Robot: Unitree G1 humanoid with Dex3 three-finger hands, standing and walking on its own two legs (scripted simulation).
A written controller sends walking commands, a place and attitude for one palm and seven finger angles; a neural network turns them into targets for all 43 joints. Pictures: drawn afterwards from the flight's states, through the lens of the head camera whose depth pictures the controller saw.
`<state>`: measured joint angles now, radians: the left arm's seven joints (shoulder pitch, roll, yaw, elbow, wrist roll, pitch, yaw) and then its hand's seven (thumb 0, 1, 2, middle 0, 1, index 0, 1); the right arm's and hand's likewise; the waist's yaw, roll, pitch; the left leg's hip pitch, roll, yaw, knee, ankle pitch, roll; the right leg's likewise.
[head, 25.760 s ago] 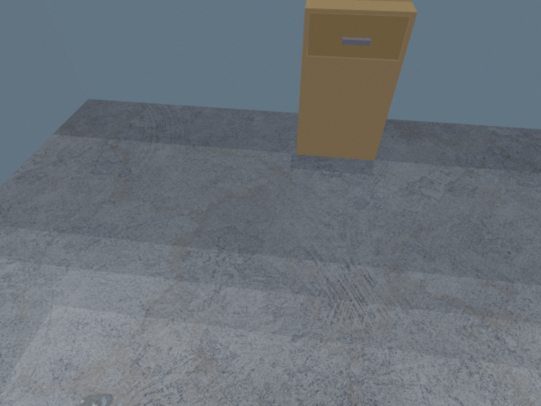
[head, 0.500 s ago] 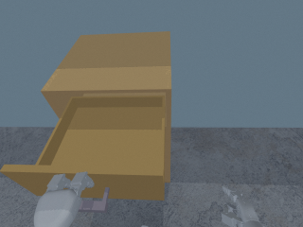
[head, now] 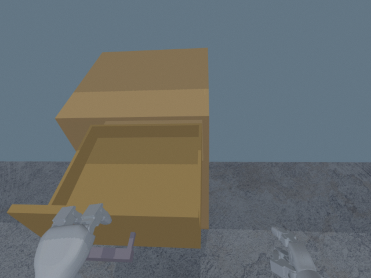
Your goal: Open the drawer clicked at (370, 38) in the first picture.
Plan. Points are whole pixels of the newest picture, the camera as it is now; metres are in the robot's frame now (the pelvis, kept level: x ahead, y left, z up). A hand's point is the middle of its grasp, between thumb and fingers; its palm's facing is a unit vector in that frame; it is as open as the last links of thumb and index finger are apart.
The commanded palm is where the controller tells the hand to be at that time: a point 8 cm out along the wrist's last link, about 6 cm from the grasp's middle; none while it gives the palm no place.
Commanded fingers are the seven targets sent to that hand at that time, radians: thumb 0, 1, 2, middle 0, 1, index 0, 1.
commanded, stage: lift the hand off the handle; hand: left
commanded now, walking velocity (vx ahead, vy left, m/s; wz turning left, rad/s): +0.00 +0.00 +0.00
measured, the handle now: (108, 245) +0.20 +0.22 -0.04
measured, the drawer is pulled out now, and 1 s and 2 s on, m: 0.29 0.29 0.29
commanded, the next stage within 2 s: draw the hand back to the body in 0.66 s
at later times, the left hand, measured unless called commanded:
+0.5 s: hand (70, 240) +0.16 +0.23 +0.08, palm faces +0.05 -0.15 -0.99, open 13.8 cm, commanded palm +0.14 +0.22 +0.15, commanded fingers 0.00 -0.50 0.30 -0.30 -1.20 -0.30 -1.20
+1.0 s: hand (63, 232) +0.17 +0.24 +0.10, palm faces +0.09 -0.15 -0.98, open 13.8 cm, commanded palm +0.14 +0.24 +0.17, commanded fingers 0.00 -0.50 0.30 -0.30 -1.20 -0.30 -1.20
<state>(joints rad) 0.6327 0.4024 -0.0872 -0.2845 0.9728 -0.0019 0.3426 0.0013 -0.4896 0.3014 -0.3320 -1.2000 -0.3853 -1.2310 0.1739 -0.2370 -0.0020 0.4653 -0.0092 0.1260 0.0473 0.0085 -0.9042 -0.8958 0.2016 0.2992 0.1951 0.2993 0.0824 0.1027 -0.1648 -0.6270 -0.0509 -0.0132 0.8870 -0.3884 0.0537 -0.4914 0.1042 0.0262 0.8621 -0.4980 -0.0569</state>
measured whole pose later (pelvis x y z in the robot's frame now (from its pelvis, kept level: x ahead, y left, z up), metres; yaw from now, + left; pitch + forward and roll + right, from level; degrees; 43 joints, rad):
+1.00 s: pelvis +0.01 +0.02 +0.01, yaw +0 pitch +5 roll -2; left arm 0.64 0.44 -0.05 -0.50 0.92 0.07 0.22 0.00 -0.49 0.30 -0.32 -1.20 -0.32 -1.20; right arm 0.17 -0.24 0.02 0.45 0.02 0.14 0.06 0.01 -0.90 -0.90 0.20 0.30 0.19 0.30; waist 0.11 0.11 -0.14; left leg -0.53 -0.06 0.00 0.80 -0.36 0.08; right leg -0.38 0.09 0.05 0.75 -0.46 -0.03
